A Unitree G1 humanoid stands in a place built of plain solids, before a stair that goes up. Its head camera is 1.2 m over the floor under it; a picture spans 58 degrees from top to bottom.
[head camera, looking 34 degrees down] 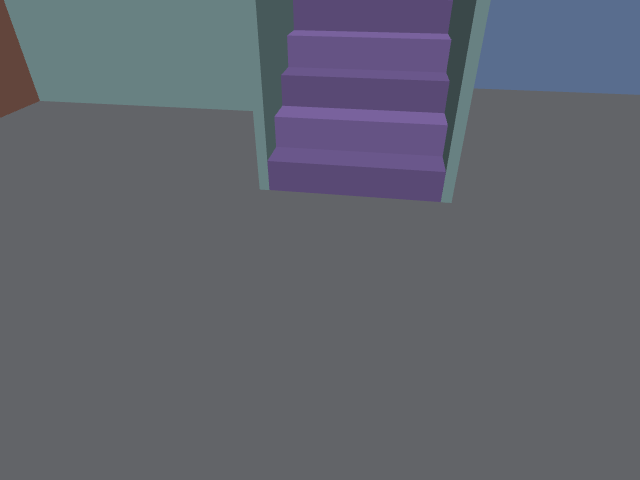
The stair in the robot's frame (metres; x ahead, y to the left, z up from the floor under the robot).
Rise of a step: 0.19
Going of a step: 0.22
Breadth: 1.00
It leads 9 degrees to the right of straight ahead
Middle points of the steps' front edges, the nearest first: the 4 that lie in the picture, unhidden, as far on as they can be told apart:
2.24 -0.19 0.19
2.45 -0.22 0.37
2.67 -0.26 0.56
2.88 -0.29 0.75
